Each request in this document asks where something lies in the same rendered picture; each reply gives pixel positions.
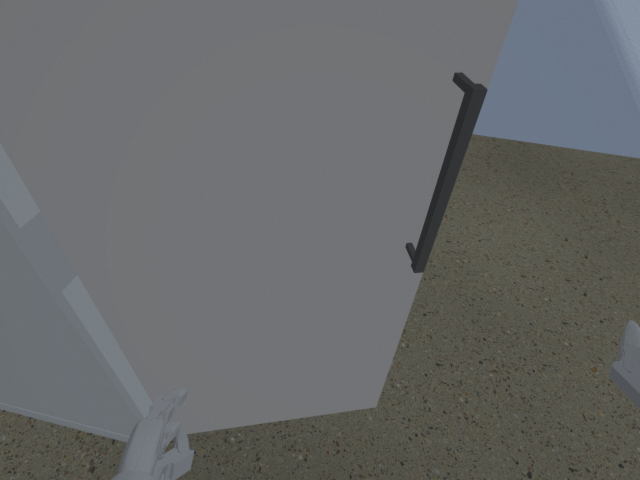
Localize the left robot hand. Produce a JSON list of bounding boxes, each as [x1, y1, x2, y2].
[[117, 387, 194, 480]]

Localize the handle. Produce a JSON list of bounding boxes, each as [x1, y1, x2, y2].
[[406, 73, 488, 273]]

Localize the fridge door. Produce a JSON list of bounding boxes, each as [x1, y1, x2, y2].
[[0, 0, 519, 434]]

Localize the right robot hand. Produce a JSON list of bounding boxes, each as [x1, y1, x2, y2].
[[609, 320, 640, 409]]

